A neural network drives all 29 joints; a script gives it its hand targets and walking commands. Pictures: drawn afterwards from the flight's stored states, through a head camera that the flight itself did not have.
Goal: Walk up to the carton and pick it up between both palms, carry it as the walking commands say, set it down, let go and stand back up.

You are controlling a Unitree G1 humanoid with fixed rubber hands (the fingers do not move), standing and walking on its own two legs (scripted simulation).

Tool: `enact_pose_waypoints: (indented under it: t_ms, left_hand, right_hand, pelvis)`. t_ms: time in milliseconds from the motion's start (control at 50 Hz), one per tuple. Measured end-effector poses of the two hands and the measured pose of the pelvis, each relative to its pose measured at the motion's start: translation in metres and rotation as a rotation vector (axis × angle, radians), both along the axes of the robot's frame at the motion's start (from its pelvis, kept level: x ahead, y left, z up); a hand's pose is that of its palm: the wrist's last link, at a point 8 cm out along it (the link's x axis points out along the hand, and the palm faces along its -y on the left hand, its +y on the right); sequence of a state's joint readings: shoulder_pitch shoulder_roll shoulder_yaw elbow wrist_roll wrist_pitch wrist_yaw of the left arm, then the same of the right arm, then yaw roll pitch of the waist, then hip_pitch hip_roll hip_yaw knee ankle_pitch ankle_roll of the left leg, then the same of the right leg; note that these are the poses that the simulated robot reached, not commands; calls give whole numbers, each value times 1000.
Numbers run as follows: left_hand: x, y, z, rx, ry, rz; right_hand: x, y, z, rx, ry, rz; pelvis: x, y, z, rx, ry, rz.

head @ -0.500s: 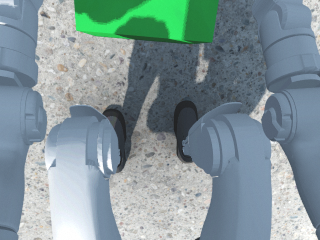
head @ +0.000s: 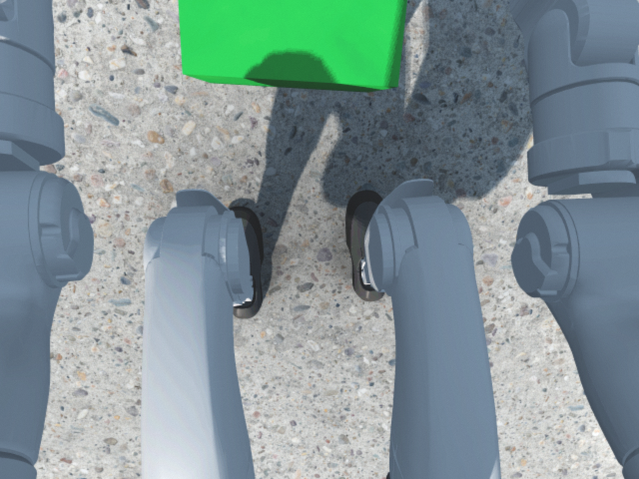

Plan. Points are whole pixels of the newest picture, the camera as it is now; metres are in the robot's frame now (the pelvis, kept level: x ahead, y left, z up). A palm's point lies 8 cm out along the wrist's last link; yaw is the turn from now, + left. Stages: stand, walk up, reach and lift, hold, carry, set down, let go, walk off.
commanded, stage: set down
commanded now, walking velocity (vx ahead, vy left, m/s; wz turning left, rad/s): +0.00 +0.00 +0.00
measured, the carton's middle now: out of the picture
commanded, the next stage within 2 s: let go in 0.96 s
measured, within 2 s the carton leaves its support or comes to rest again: neither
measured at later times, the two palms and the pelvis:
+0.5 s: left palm out of the picture +0.59 +0.20 +0.01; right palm out of the picture +0.55 -0.22 +0.01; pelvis +0.00 +0.00 +0.12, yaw +0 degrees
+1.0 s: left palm out of the picture +0.58 +0.20 +0.11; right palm out of the picture +0.54 -0.20 +0.10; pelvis +0.02 +0.01 +0.23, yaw +0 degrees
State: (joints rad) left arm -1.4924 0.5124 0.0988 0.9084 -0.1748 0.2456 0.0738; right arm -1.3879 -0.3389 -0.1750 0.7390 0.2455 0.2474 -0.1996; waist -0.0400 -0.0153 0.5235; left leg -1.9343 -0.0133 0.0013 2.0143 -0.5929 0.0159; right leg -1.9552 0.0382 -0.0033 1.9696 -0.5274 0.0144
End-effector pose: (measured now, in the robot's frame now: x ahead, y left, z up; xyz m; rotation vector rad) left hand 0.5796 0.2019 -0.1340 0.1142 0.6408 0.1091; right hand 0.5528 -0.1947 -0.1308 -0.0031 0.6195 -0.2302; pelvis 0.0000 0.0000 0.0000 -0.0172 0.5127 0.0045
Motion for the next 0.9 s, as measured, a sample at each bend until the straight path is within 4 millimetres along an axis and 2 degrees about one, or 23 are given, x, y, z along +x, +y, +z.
enact_pose_waypoints:
  t_ms: [80,280,440,600,760,900]
  left_hand:
    - [2,2,25,17,3,-19]
    - [13,-9,85,6,-13,-55]
    - [11,-7,128,-17,-23,-19]
    - [0,9,176,-2,6,-20]
    - [1,10,222,-7,0,-65]
    - [6,4,249,12,21,-82]
  right_hand:
    - [2,-7,19,1,15,-22]
    - [-16,-22,55,26,36,-37]
    - [-9,-26,114,3,0,0]
    - [-4,-21,171,6,6,12]
    - [-14,-11,198,11,46,8]
    - [-12,-7,224,8,37,3]
  pelvis:
    - [2,2,20,-10,0,10]
    - [7,4,67,-2,0,3]
    - [4,0,101,23,-17,-9]
    - [2,-3,145,20,-40,-4]
    - [4,1,188,7,-53,9]
    - [10,8,216,4,-52,10]
